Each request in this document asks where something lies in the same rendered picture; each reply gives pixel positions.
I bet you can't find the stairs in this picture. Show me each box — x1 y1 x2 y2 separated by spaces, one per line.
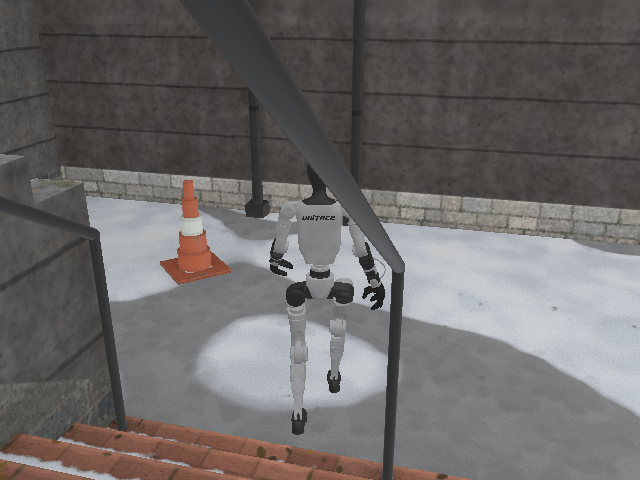
0 416 472 480

